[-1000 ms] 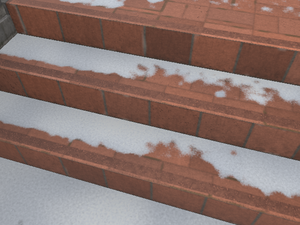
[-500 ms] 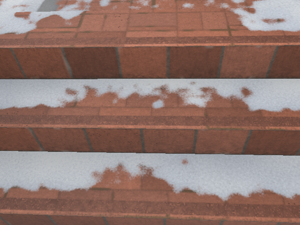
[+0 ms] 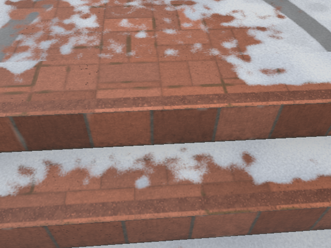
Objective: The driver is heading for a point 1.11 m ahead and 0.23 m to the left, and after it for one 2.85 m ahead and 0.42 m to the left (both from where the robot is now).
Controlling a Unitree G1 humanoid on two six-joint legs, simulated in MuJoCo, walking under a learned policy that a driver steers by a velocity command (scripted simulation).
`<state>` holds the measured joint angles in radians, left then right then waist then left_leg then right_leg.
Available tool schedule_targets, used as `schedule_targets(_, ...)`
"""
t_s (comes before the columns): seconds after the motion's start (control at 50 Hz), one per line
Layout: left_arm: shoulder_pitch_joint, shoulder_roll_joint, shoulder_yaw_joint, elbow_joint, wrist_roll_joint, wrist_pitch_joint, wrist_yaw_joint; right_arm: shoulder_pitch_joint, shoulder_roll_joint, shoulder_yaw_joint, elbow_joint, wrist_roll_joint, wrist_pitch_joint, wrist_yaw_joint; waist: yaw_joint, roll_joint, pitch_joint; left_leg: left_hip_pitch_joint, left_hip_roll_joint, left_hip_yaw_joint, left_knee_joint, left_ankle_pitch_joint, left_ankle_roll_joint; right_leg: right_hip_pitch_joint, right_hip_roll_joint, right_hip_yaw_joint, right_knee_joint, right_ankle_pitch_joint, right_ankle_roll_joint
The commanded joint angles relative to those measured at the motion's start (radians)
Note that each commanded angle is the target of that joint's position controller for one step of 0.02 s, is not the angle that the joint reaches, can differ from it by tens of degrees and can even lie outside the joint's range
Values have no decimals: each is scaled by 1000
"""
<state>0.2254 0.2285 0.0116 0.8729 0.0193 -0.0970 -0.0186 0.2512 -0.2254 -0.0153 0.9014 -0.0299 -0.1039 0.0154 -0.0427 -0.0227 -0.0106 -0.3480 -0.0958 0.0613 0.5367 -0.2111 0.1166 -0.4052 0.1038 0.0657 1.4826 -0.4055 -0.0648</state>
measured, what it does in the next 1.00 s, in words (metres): climbs, turning left: right foot 0.18 m higher, then left foot 0.18 m higher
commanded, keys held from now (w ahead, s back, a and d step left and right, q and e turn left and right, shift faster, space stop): w+q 0.66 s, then w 0.02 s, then w+e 0.32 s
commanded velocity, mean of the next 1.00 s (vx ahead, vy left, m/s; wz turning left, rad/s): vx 0.50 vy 0.00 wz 0.34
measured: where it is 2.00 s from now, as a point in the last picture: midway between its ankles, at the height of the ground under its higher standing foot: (61, 90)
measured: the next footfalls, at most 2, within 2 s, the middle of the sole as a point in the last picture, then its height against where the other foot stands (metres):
right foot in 0.36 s outside the picture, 0.18 m higher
left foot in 0.88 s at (43, 194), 0.18 m higher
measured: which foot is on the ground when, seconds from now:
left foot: down 0.00-0.38, up 0.40-0.86, down 0.88-1.00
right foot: up 0.00-0.34, down 0.36-0.92, up 0.94-1.00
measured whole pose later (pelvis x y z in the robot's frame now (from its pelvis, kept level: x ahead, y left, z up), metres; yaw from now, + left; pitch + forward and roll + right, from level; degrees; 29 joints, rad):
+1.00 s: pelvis +0.46 +0.23 +0.25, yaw +23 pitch +8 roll +3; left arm 0.48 0.16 0.02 1.16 0.04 -0.13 -0.16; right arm -0.01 -0.13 0.06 0.82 -0.02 -0.02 0.08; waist 0.03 -0.04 -0.04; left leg -0.95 0.07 0.22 1.20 -0.39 0.10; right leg -0.45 -0.13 0.19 1.40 0.05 -0.10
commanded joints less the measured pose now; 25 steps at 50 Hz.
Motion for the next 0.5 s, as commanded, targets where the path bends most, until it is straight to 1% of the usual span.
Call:
schedule_targets(0.02, -20, 17, -11, -131, -10, -41, -25, 141, -85, -17, 22, -1, 46, 11, 45, -58, -2, 364, 394, -630, -268, 68, 257, -659, -67, -16, 590, -44, 27)
schedule_targets(0.04, -56, -40, -37, -173, -9, -26, -23, 121, -62, 1, 26, -10, 54, 16, 68, -58, 39, 253, 360, -604, -281, -43, 211, -739, -90, -24, 697, -27, 31)
schedule_targets(0.06, -57, -61, -51, -205, -11, -13, -23, 116, -44, 11, 37, -4, 61, 13, 97, -47, 81, 145, 322, -543, -279, -63, 167, -789, -123, -27, 717, 13, 33)
schedule_targets(0.08, -75, -77, -67, -243, -8, -5, -25, 103, -35, 18, 42, 4, 69, 7, 118, -27, 107, 36, 272, -468, -279, -42, 123, -798, -149, -48, 680, 56, 37)
schedule_targets(0.1, -94, -120, -83, -258, -10, 2, -20, 152, -20, 26, 62, -1, 76, 3, 97, 51, 91, -3, 261, -454, -290, 4, 128, -832, -132, -99, 854, 37, 47)
schedule_targets(0.12, -105, -122, -94, -291, -12, 3, -14, 162, -20, 31, 63, 1, 77, -1, 102, 53, 83, -37, 237, -422, -287, -18, 116, -848, -154, -96, 836, 70, 55)
schedule_targets(0.14, -144, -133, -104, -316, -14, 3, -8, 202, -16, 39, 79, 1, 79, -4, 82, 91, 71, -6, 240, -447, -275, -22, 116, -934, -156, -110, 932, 70, 60)
schedule_targets(0.16, -191, -136, -115, -353, -12, -3, -2, 222, -19, 40, 81, 11, 80, -9, 71, 74, 71, 17, 224, -443, -267, -45, 101, -984, -178, -112, 881, 94, 66)
schedule_targets(0.18, -248, -140, -125, -386, -5, -11, 5, 238, -25, 38, 79, 22, 82, -15, 54, 54, 61, 24, 198, -438, -261, -35, 86, -992, -188, -130, 782, 131, 74)
schedule_targets(0.2, -341, -151, -139, -437, 7, -19, 7, 278, -29, 37, 89, 51, 92, -22, 26, 29, 43, -9, 155, -432, -261, -48, 69, -948, -196, -165, 582, 173, 88)
schedule_targets(0.22, -428, -158, -144, -474, 16, -24, 13, 349, -23, 35, 99, 53, 100, -37, -24, 59, 10, 16, 153, -454, -284, 50, 84, -918, -173, -210, 481, 208, 108)
schedule_targets(0.24, -523, -204, -170, -531, 40, -27, 25, 365, -47, 20, 92, 49, 115, -67, -40, 105, -37, -25, 180, -469, -389, 243, 121, -767, -164, -261, 323, 128, 124)
schedule_targets(0.26, -592, -209, -180, -580, 36, -33, 34, 394, -54, 15, 100, 53, 128, -92, -37, 145, -65, -6, 199, -457, -460, 303, 123, -623, -158, -258, 104, 54, 122)
schedule_targets(0.28, -461, -173, -151, -515, 11, -34, 42, 323, -27, 21, 95, 42, 121, -97, 55, 197, -172, -24, 149, -309, -424, 778, 90, -291, -84, -345, -54, 44, 79)
schedule_targets(0.3, -395, -93, -114, -517, -12, -34, 56, 393, -90, 2, 100, 33, 95, -107, 85, 322, -284, 46, 179, -356, -365, 1333, 104, -68, 1, -353, -163, -63, 68)
schedule_targets(0.32, -246, 20, -59, -468, -21, -30, 54, 330, -165, -16, 75, 20, 79, -111, 186, 390, -336, 259, 236, -373, -238, 1768, 109, -55, 5, -286, -213, -117, 39)
schedule_targets(0.34, 21, 117, -20, -382, -24, -34, 37, 176, -213, -32, 53, 10, 79, -111, 325, 405, -383, 410, 286, -357, -17, 1909, 121, -4, -42, -107, -383, -183, -23)
schedule_targets(0.36, 237, 62, -34, -247, -7, 12, 52, 88, -240, -82, -29, 33, 29, -65, 329, 145, -460, 375, 218, -223, 299, 1633, 95, 101, -63, -2, -455, -218, -80)
schedule_targets(0.38, 281, 150, 5, -213, 39, 42, 77, 76, -102, -74, -109, 47, 8, -17, 271, -228, -440, -84, 30, -216, 647, 938, 36, 304, -350, 576, -804, -281, -234)
schedule_targets(0.4, 148, 178, 42, -201, 30, 83, 94, 0, -37, -70, -149, -38, 7, 13, 222, -370, -363, -344, -32, -225, 1116, 79, 30, 218, -480, 997, -1112, -441, -323)
schedule_targets(0.42, 36, 96, 34, -188, 14, 92, 93, -79, 33, -60, -214, -77, 27, 11, 164, -227, -127, -569, 20, -247, 1431, 13, 37, 80, -492, 919, -1113, -668, -317)
schedule_targets(0.44, -9, -22, 9, -122, 12, 78, 79, -137, 133, -23, -266, -68, 51, -9, 91, -104, 72, -698, 45, -236, 1540, -13, 42, -77, -472, 746, -1081, -699, -248)
schedule_targets(0.46, 11, -101, -7, -47, 27, 57, 71, -103, 148, -8, -290, -51, 76, -31, 25, 20, 160, -735, 60, -241, 1533, -49, 52, -170, -452, 518, -1050, -552, -150)
schedule_targets(0.48, -119, -203, -73, -89, 50, 7, -18, -59, 48, 4, -172, 33, 78, 27, 64, 65, 232, -746, 51, -384, 1489, 91, 145, -241, -428, 348, -1127, -227, -225)
schedule_targets(0.5, -162, -220, -63, -41, 41, -8, -22, 50, 81, 6, -153, 23, 83, 57, -13, 12, 180, -749, 72, -363, 1419, 48, 153, -217, -386, 278, -1170, -149, -201)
